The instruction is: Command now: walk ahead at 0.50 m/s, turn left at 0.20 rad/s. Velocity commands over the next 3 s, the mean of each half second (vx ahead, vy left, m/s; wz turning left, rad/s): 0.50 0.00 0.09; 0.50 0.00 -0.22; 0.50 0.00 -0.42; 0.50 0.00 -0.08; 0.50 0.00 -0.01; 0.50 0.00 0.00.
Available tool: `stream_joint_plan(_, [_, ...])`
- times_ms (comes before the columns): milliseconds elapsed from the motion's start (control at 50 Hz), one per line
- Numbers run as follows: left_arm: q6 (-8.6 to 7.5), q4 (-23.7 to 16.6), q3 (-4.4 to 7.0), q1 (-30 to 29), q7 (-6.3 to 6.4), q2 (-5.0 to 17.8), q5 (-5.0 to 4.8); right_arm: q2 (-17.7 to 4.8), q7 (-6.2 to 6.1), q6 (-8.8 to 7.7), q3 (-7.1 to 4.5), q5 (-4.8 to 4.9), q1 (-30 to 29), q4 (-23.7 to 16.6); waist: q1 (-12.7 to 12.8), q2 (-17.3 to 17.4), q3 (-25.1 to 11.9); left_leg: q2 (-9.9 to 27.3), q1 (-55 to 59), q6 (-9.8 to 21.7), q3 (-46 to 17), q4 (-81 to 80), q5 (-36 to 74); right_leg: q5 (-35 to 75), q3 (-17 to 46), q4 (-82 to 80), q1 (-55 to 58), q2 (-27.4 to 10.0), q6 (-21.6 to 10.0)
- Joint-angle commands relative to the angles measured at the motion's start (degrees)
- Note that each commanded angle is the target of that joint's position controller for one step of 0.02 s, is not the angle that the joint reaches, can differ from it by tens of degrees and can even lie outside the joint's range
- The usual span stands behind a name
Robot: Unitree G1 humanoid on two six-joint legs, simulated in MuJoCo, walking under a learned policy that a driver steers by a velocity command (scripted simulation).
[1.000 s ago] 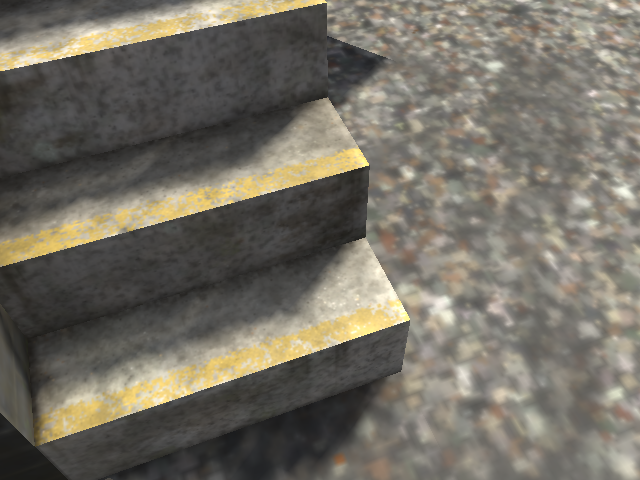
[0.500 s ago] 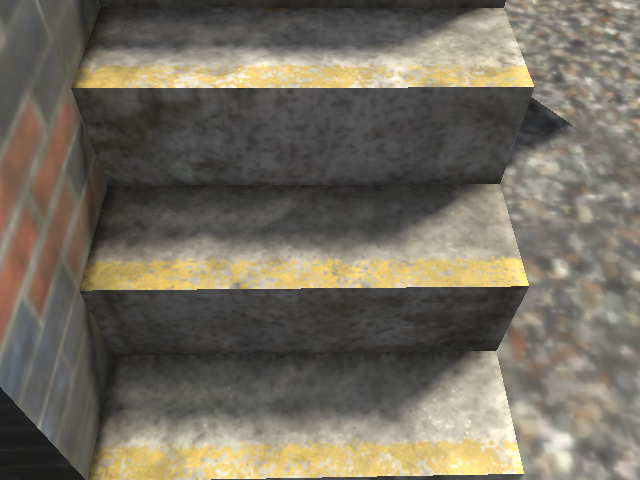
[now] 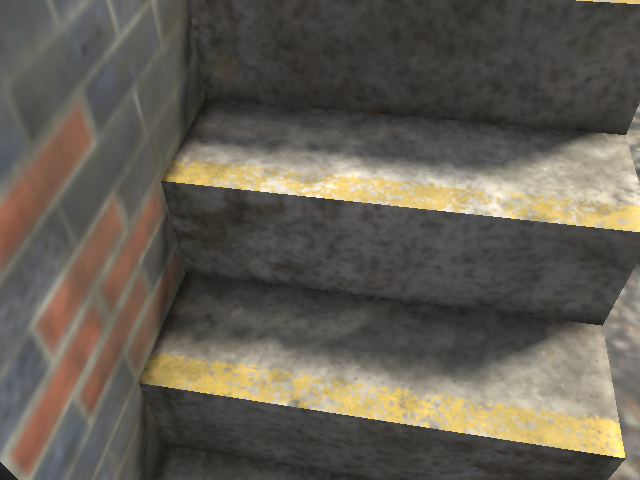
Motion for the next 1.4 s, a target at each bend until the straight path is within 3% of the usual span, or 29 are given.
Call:
stream_joint_plan(20, [-0.46, 0.10, 2.37, 6.71, 0.31, 9.41, 0.62, 0.57, -0.51, -0.49, 1.08, 0.91, 5.49, -2.88, -0.44, -15.17, -6.75, 3.91, -12.47, -2.25, 1.63, 22.88, -12.42, 39.91, 22.54, -9.53, 18.65, -23.55, -12.22])
stream_joint_plan(40, [-0.47, -0.55, 2.22, 3.76, -0.49, 7.20, 0.80, -2.21, -0.94, 0.90, 0.56, -1.00, 6.67, -1.01, -1.86, -7.04, -2.53, 6.87, -12.09, -2.99, 2.53, 30.13, -15.19, 24.66, 24.78, -12.66, 9.98, -24.47, -14.39])
stream_joint_plan(60, [-0.32, -1.15, 2.30, 1.67, -1.12, 6.78, -0.19, -3.85, -0.76, 1.55, -0.05, -2.09, 4.99, -1.03, -2.13, -4.54, 1.02, 7.68, -12.26, -3.65, 3.46, 33.52, -13.08, 10.81, 22.15, -15.51, 4.60, -21.62, -13.46])
stream_joint_plan(100, [-0.23, -0.75, 2.16, 0.41, -1.11, 6.78, -0.84, -4.22, 0.21, 2.40, -0.35, -3.29, 2.15, -1.57, -3.28, -3.80, 6.19, 8.63, -10.42, -4.47, 5.31, 33.07, -7.61, 2.51, 13.78, -17.60, -3.96, -16.06, -10.21])
stream_joint_plan(140, [-0.46, -0.11, 2.10, 0.31, -0.94, 6.75, -0.70, -1.50, 0.74, 2.34, 0.66, -2.60, 0.59, -1.60, -3.31, -5.69, 5.28, 8.25, -4.77, -5.03, 9.12, 21.07, -3.88, 8.67, 6.26, -15.34, -4.69, -10.28, -6.59])
stream_joint_plan(200, [-0.82, 0.83, 1.96, 3.42, 0.18, 7.15, -0.40, 0.78, -0.51, 1.96, 2.28, -0.69, -6.71, -3.41, 0.48, -8.48, -0.19, 7.62, -3.03, -5.38, 11.05, 2.67, -7.70, 27.35, 7.87, -10.31, 7.37, -11.94, -7.54])
stream_joint_plan(240, [-0.07, 1.87, 2.65, 5.08, 0.43, 8.28, -1.68, 1.31, -1.28, 1.43, 2.82, -0.39, -3.15, -1.82, -0.49, -10.03, -3.23, 7.32, 1.54, -4.46, 12.93, -8.47, 1.30, 26.12, 8.60, -7.00, 11.39, -11.58, -7.02])
stream_joint_plan(300, [-0.12, 1.39, 2.15, 4.00, -0.46, 5.00, -2.86, -1.72, -1.73, 0.08, 2.32, -1.77, 0.27, -0.60, -0.76, -4.86, -3.43, 12.73, 8.95, -3.16, 6.77, -10.98, 11.23, 22.87, 6.69, -0.48, 6.39, -8.67, -5.75])
stream_joint_plan(320, [-0.11, 0.90, 1.06, 6.65, -0.74, 2.54, -3.52, -5.17, -1.57, 0.28, 1.54, -1.67, -4.02, -1.82, 2.84, 6.04, -1.14, 16.40, 5.25, -1.29, 0.02, -10.48, 12.69, 6.26, 3.38, -2.42, 3.85, -5.45, -4.10])
stream_joint_plan(340, [0.20, 1.99, 0.70, 7.15, -0.60, 2.67, -2.50, -3.32, -1.34, 0.37, 1.94, -1.21, -7.98, -3.07, 3.77, 6.87, 2.23, 17.42, 2.24, -0.16, -0.88, -12.28, 11.26, 0.13, 3.09, -4.71, 4.19, -5.34, -3.06])
stream_joint_plan(360, [0.81, 2.17, 0.99, 5.88, -0.53, 4.45, -1.06, -0.68, -1.02, 0.02, 2.84, -1.05, -8.50, -3.49, 3.51, 4.16, 4.02, 16.50, 1.85, -0.45, 0.39, -11.64, 13.49, 2.95, 3.72, -6.99, 4.62, -6.02, -1.98])
stream_joint_plan(400, [1.00, 2.62, 1.79, 5.29, -0.13, 7.30, -1.08, -1.85, -1.46, -0.31, 2.30, -1.09, -4.72, -3.20, 1.54, 1.02, 1.52, 14.72, 5.80, -1.48, 2.91, -9.04, 19.74, 9.68, 4.09, -5.91, 6.09, -6.11, -1.75])
stream_joint_plan(460, [0.91, 2.35, 1.28, 4.10, 0.02, 5.87, -2.17, -2.38, -1.63, -0.44, 2.18, -1.31, -3.46, -2.81, 1.29, 1.63, -0.50, 14.85, 8.07, -2.11, 2.76, -8.60, 23.81, 11.71, 3.86, -5.88, 6.79, -6.59, -1.77])
stream_joint_plan(520, [1.32, 2.41, 1.16, 2.58, 0.15, 5.96, -1.64, -2.01, -1.62, -0.23, 2.32, -1.43, -5.00, -3.48, 1.20, 1.21, 1.93, 15.12, 7.31, -2.03, 2.49, -8.31, 25.47, 11.60, 4.04, -5.50, 6.34, -6.74, -1.74])
stream_joint_plan(800, [2.75, 2.16, 1.09, -1.16, -0.59, 6.61, -2.12, -3.39, -1.75, -0.86, 2.42, -2.05, -7.42, -6.01, 0.75, -0.27, -1.15, 16.21, 10.29, -4.92, 6.49, -10.13, 25.47, 19.71, 8.53, -4.49, 6.64, -7.09, -2.51])
stream_joint_plan(860, [2.74, 1.34, 1.46, -1.46, -0.66, 6.49, -2.79, -5.36, -2.29, -0.36, 1.53, -1.74, -7.30, -7.15, 0.48, 0.82, -2.55, 16.76, 10.64, -4.40, 7.51, -10.81, 17.88, 13.73, 8.40, -2.49, 3.48, -5.31, -2.52])
stream_joint_plan(960, [2.73, -0.52, 2.31, -1.15, -1.73, 6.17, -1.45, -7.32, -2.02, 0.57, 0.39, -1.82, -9.49, -9.11, 1.56, 4.71, 2.08, 20.57, 5.38, -1.18, 7.62, -13.21, 3.20, 1.28, 6.66, 4.61, -3.04, -1.54, -3.13])
stream_joint_plan(1040, [2.41, -1.56, 3.52, 2.09, -2.59, 6.76, -0.75, -7.23, -1.58, 1.58, 0.03, -1.07, -11.56, -12.24, 2.83, -0.86, 0.76, 20.62, 2.36, -1.33, 12.59, -5.23, 2.19, 4.81, 9.23, 4.99, -2.70, -1.46, -5.15])
stream_joint_plan(1100, [2.52, -5.04, 5.97, 0.48, -2.26, 13.08, -1.63, -5.16, -0.72, 2.16, 0.82, -0.88, -9.41, -15.70, 0.17, -14.14, -2.25, 11.41, 0.48, -6.45, 17.00, 8.46, -5.77, 14.81, 30.17, -7.81, -1.27, -8.43, -9.22])
stream_joint_plan(1120, [3.16, -6.02, 6.46, -0.68, -2.01, 13.74, -1.27, -4.01, -0.39, 1.97, 1.32, -1.01, -7.88, -16.15, -0.75, -15.31, -2.23, 9.22, -2.99, -7.40, 15.28, 10.77, -9.85, 14.55, 34.11, -10.12, 1.56, -9.83, -11.48])
stream_joint_plan(1140, [3.69, -6.62, 6.53, -1.01, -1.79, 13.12, -0.29, -3.49, -0.05, 1.64, 1.68, -1.34, -8.05, -16.65, -0.79, -12.56, -1.10, 8.85, -6.47, -7.07, 13.12, 12.32, -12.18, 15.68, 34.15, -8.44, 3.91, -9.94, -12.87])
stream_joint_plan(1180, [4.28, -7.22, 5.96, -0.83, -1.87, 10.18, 0.25, -3.36, 0.40, 0.49, 2.04, 0.72, -5.26, -15.32, -1.16, -10.42, -1.61, 8.67, -3.35, -4.67, 10.41, 6.74, -10.65, 25.41, 30.08, -8.53, 6.04, -8.56, -11.65])
stream_joint_plan(1240, [4.88, -7.95, 6.11, -0.93, -1.91, 8.94, -1.43, -4.44, -0.94, -0.64, 1.89, 0.26, -3.02, -14.67, -1.08, -5.87, -3.48, 9.74, 3.03, -4.22, 11.54, -9.20, 4.20, 43.96, 24.65, -1.62, 11.65, -5.78, -7.04])
stream_joint_plan(1260, [4.65, -8.75, 5.66, -1.78, -2.01, 7.30, -2.15, -5.08, -1.45, -1.04, 1.72, -0.33, -2.39, -14.53, -0.96, -2.27, -5.00, 11.95, 7.67, -4.34, 10.20, -12.61, 11.66, 42.52, 22.25, 1.78, 10.33, -4.44, -5.04])
stream_joint_plan(1300, [4.03, -9.92, 4.58, 1.94, -2.11, 3.70, -3.02, -6.56, -1.51, -0.90, 1.54, -2.22, -5.87, -15.54, 3.42, 12.78, -6.70, 22.33, 18.06, -0.49, 1.50, -9.81, 39.47, 12.90, 16.40, 5.79, -2.04, -0.29, -1.28])
stream_joint_plan(1320, [4.19, -8.40, 4.22, 3.22, -2.07, 3.79, -2.30, -4.01, -1.21, -0.64, 2.09, -2.86, -10.38, -16.73, 4.43, 13.81, -5.21, 25.67, 16.29, 1.89, 0.28, -10.87, 38.89, -1.33, 13.76, 6.47, -3.82, 0.60, -0.30])
stream_joint_plan(1340, [4.17, -7.90, 3.93, 2.42, -2.25, 4.08, -0.97, -1.87, -1.04, -0.58, 2.75, -2.55, -12.82, -17.99, 4.14, 10.74, -4.55, 25.83, 11.11, 2.44, 1.52, -11.09, 35.47, -4.99, 12.45, 6.34, -0.28, 0.09, -0.13])
stream_joint_plan(1360, [4.16, -8.87, 3.53, 0.14, -2.86, 3.79, -0.20, -1.34, -0.64, -0.62, 3.17, -2.00, -13.02, -18.41, 3.94, 6.67, -2.12, 23.48, 6.48, 0.81, 5.92, -10.38, 33.36, -0.74, 11.20, 1.25, 3.31, 0.09, 0.16])
stream_joint_plan(1400, [3.51, -10.42, 3.34, -2.60, -3.75, 4.99, 0.71, -3.93, -0.21, -1.07, 2.47, -0.94, -8.09, -17.57, 1.83, -0.28, -0.11, 17.42, 5.13, -2.48, 10.59, -5.75, 23.65, 20.63, 15.34, -2.95, 5.49, -2.35, -0.43])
